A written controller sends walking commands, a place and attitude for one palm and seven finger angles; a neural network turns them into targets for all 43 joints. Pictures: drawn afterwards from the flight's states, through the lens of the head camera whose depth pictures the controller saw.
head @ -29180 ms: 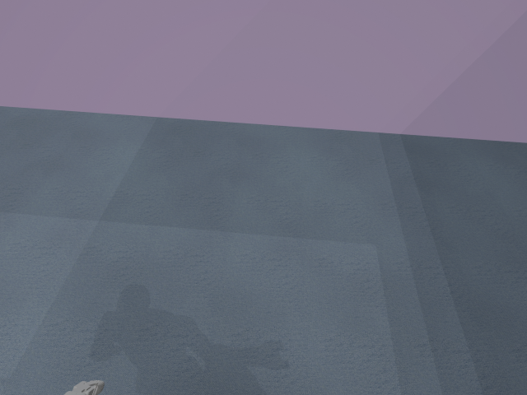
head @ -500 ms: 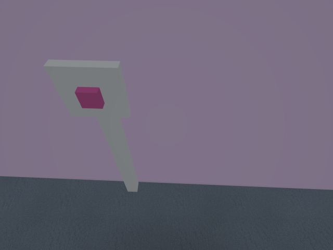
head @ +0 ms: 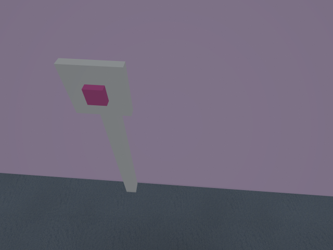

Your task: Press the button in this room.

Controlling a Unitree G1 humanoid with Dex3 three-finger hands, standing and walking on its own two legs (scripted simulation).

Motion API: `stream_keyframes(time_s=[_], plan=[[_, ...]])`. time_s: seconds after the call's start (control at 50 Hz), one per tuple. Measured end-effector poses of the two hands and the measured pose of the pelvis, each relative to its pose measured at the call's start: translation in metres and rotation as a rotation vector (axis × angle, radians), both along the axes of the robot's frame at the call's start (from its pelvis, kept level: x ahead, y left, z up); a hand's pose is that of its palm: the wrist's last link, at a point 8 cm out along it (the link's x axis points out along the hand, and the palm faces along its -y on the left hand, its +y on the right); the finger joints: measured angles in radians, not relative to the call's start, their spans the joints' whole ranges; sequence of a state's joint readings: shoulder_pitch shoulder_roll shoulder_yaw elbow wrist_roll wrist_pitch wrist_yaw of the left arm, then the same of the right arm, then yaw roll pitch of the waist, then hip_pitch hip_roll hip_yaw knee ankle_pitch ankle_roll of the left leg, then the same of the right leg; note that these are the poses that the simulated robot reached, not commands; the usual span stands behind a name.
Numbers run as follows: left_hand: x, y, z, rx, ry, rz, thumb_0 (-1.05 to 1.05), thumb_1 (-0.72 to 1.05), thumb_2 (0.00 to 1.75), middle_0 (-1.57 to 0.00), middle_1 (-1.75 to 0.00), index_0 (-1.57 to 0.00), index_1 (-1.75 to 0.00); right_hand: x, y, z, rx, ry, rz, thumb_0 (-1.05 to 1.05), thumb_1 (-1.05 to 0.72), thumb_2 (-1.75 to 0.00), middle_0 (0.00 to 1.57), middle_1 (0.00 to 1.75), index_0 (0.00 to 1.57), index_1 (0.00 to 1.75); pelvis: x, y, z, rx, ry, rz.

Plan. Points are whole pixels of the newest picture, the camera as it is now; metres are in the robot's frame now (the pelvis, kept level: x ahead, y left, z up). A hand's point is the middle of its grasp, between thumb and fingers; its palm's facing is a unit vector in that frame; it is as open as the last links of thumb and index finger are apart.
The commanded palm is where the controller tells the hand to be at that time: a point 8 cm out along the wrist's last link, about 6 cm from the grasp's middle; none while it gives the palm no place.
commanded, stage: look again from close up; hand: left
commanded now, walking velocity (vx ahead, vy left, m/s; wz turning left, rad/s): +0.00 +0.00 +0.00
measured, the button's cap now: (96, 94) +0.52 +0.26 +0.06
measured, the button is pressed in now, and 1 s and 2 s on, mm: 0 0 0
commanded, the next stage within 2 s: shuffle to correct the standing spot in 0.56 s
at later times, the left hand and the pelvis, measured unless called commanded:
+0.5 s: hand out of the picture +0.09 +0.29 -0.14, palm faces +0.05 -0.94 -0.35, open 7.4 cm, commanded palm none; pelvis -0.01 +0.04 +0.00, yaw +1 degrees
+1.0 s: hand out of the picture +0.01 +0.22 -0.18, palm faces +0.01 -0.98 -0.18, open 7.4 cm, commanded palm none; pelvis +0.02 +0.04 -0.01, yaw +0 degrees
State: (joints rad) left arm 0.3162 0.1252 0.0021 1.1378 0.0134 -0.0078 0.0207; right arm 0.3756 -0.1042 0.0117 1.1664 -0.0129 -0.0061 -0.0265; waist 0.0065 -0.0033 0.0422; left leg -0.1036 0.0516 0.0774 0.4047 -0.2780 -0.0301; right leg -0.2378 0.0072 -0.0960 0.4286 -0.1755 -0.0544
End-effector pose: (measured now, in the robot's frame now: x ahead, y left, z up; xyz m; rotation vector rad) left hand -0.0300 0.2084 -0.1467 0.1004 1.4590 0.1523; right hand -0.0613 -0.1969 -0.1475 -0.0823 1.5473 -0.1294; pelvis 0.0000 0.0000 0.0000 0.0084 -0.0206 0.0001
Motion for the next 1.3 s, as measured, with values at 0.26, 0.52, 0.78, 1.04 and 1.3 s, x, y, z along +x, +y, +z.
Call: stream_keyframes(time_s=[0.26,0.52,0.78,1.04,1.3], plan=[[0.045,0.053,-0.001,0.070,-0.177,-0.034,0.01,0.90,0.89,-0.20,-0.30,-0.20,-0.30,0.058,-0.032,0.006,-0.133,-0.224,0.021,0.01,-0.91,-0.90,0.20,0.30,0.20,0.30,-0.006,0.020,-0.007,-0.017,-0.004,0.018],[0.111,0.130,0.042,0.214,-0.368,-0.093,0.01,0.90,0.89,-0.20,-0.30,-0.20,-0.30,0.141,-0.049,0.035,-0.203,-0.439,0.140,0.01,-0.91,-0.90,0.20,0.30,0.20,0.30,-0.010,0.040,-0.001,-0.008,-0.027,0.021],[0.086,0.121,0.034,0.195,-0.255,-0.095,0.01,0.90,0.89,-0.20,-0.30,-0.20,-0.30,0.145,-0.043,0.027,-0.169,-0.380,0.164,0.01,-0.91,-0.90,0.20,0.30,0.20,0.30,-0.004,0.041,0.001,-0.005,-0.023,0.018],[0.028,0.050,-0.009,-0.005,-0.014,-0.033,0.01,0.90,0.89,-0.20,-0.30,-0.20,-0.30,0.071,0.013,0.000,-0.065,-0.110,0.049,0.01,-0.91,-0.90,0.20,0.30,0.20,0.30,0.027,0.043,-0.005,-0.023,-0.021,0.001],[0.053,0.067,-0.005,0.045,-0.113,-0.061,0.01,0.91,0.89,-0.20,-0.30,-0.20,-0.30,0.060,0.025,0.000,-0.075,-0.169,-0.024,0.01,-0.91,-0.90,0.20,0.30,0.20,0.30,0.006,0.049,-0.004,-0.011,-0.039,-0.016]])
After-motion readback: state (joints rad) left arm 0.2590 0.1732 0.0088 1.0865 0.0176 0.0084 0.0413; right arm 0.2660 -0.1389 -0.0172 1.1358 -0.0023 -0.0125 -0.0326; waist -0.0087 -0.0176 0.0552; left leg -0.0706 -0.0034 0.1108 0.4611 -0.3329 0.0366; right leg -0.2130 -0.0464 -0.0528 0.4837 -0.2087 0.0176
